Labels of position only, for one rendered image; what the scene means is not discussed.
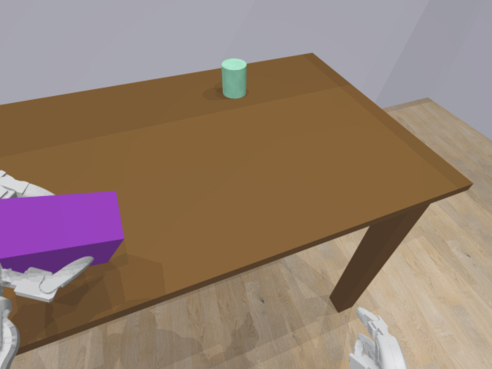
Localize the left robot forearm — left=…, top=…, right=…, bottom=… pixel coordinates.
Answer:
left=0, top=296, right=20, bottom=369

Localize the right robot hand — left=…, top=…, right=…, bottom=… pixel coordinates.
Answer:
left=350, top=307, right=408, bottom=369

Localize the table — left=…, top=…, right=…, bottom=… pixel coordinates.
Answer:
left=0, top=53, right=473, bottom=356

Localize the left robot hand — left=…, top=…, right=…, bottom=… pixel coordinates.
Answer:
left=0, top=170, right=94, bottom=303

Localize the sponge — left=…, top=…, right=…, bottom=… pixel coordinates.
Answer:
left=0, top=191, right=124, bottom=274

